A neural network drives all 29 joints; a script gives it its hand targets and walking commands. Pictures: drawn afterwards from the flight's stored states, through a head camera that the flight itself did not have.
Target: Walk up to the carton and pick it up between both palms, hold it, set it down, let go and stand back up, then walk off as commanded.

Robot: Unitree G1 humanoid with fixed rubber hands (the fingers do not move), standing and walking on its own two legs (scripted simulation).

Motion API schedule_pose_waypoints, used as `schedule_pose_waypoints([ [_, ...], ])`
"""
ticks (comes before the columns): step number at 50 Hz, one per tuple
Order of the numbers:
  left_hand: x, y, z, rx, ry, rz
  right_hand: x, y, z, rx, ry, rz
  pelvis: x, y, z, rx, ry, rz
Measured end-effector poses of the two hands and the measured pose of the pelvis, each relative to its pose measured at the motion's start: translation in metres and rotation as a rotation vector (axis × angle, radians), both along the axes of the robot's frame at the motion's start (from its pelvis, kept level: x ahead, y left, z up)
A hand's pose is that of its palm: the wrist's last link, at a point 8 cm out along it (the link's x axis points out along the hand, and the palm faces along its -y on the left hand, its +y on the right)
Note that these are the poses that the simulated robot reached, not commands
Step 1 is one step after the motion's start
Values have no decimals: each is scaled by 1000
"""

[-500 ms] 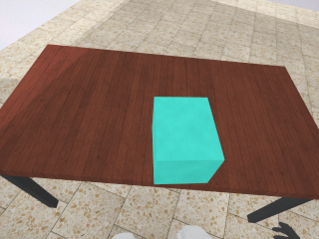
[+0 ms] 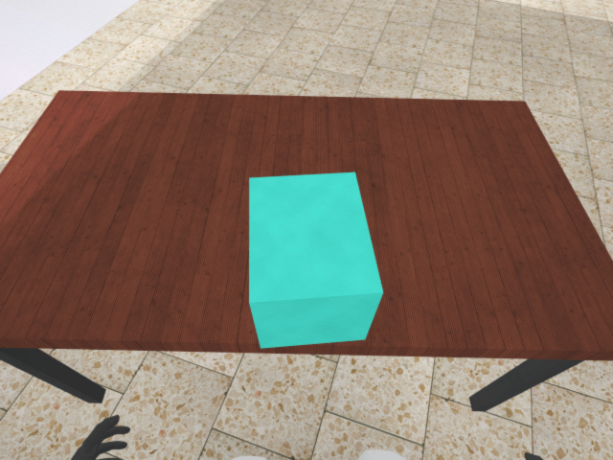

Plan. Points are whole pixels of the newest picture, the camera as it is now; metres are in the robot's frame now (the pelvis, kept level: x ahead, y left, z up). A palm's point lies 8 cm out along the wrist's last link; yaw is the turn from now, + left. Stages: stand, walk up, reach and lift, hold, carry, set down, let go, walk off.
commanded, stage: walk up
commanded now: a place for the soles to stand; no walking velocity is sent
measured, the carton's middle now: (308, 260) +0.41 +0.03 -0.04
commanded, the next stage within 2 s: reach and lift in 1.44 s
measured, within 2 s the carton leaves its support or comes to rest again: neither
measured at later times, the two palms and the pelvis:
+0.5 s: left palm out of the picture +0.05 +0.30 -0.08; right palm out of the picture +0.10 -0.30 -0.09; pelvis -0.01 -0.01 +0.02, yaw +4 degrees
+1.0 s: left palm out of the picture +0.08 +0.32 -0.09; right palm out of the picture +0.13 -0.30 -0.09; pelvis +0.02 +0.00 +0.03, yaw +5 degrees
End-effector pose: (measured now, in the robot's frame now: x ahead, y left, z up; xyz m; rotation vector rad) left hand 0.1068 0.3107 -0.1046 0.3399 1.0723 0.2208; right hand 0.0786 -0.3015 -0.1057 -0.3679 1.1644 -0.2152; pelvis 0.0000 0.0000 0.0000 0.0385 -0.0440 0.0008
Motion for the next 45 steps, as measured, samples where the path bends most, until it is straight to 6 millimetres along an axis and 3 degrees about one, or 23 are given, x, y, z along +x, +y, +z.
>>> schedule_pose_waypoints([
  [7, -2, -18, 4, -37, -18, -11, 4, -13, 14, -12, -35, -6, 0, -5, 8, -43, -9, 25],
  [18, -35, -12, 22, -9, 16, 52, 26, -8, 19, 31, -68, 53, -11, -9, 20, -43, -17, 55],
  [30, -69, 2, 24, 16, 118, 105, 7, -1, 8, 55, 61, 51, -7, -4, 25, -45, -5, 75],
  [37, -60, 8, 21, 11, 130, 108, 6, 5, 9, 47, 99, 42, 2, 2, 26, -40, 2, 78],
  [45, -36, 7, 19, -4, 97, 107, 29, 5, 15, 26, 61, 40, 13, 4, 26, -39, 4, 85],
])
